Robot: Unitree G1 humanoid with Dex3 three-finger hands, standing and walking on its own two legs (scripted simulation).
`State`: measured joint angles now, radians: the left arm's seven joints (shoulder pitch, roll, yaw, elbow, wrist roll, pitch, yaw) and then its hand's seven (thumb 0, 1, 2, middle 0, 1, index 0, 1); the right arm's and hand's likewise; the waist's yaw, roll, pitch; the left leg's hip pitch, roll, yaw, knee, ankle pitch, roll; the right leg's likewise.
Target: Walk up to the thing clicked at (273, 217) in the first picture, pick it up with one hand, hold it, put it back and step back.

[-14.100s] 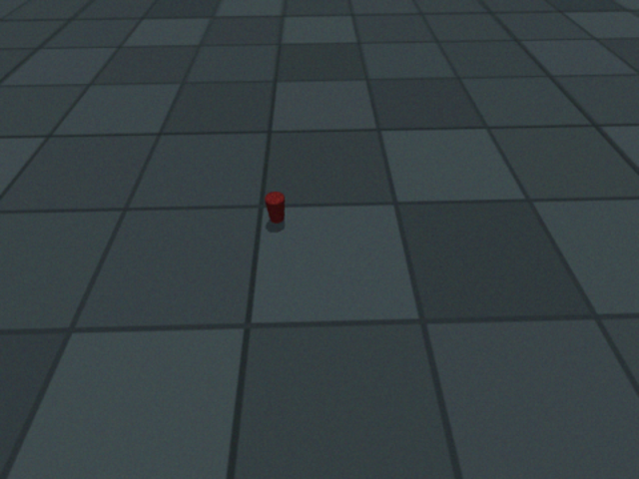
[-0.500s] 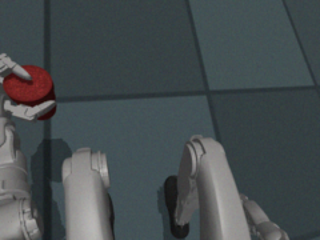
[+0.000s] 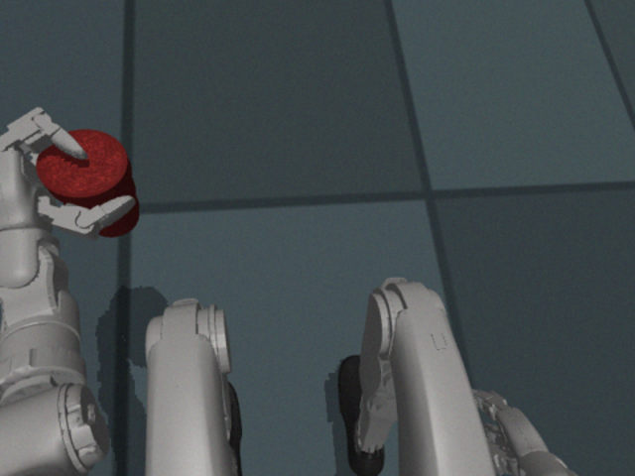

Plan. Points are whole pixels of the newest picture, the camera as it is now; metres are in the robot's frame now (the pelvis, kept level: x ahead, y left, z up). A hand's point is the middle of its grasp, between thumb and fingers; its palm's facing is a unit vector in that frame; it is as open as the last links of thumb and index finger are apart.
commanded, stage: settle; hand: left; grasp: from the side
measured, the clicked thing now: (100, 192) +0.46 +0.25 -0.07
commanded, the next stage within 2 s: lift in 0.34 s
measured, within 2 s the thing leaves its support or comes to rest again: neither
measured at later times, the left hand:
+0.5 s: hand (80, 167) +0.46 +0.24 +0.00, palm faces +0.17 -0.98 -0.04, open 8.8 cm
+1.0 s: hand (47, 147) +0.43 +0.24 +0.08, palm faces +0.14 -0.99 -0.03, open 8.8 cm
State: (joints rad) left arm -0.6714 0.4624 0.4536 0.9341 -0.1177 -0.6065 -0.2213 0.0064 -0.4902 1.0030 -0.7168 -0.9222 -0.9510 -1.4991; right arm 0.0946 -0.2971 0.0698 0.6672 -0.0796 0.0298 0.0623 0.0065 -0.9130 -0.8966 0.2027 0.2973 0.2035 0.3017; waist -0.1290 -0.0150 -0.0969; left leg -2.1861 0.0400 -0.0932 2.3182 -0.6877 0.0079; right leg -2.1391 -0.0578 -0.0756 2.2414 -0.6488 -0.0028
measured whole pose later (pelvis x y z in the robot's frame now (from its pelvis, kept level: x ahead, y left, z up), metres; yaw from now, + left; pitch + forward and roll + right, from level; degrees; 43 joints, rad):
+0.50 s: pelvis +0.00 +0.00 +0.01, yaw +1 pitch +32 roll -5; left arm -0.70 0.44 0.44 0.96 -0.09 -0.61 -0.19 0.00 -0.50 1.02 -0.72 -0.92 -0.96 -1.49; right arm 0.12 -0.29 0.05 0.68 -0.08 0.02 0.06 0.01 -0.91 -0.90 0.20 0.30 0.20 0.30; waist -0.13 -0.01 -0.11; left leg -2.15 0.04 -0.07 2.27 -0.67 0.01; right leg -2.11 -0.06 -0.06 2.20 -0.64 0.00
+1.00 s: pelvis +0.00 +0.00 +0.07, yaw +2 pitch +33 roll -4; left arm -0.54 0.36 0.38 0.72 -0.16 -0.49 -0.22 0.00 -0.51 1.03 -0.72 -0.92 -0.97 -1.49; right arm 0.14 -0.27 0.01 0.65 -0.01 0.01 0.02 0.01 -0.93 -0.90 0.20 0.30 0.20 0.30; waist -0.08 0.01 -0.18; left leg -1.98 0.04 -0.05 2.08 -0.67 0.00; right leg -1.95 -0.06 -0.05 2.03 -0.64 0.00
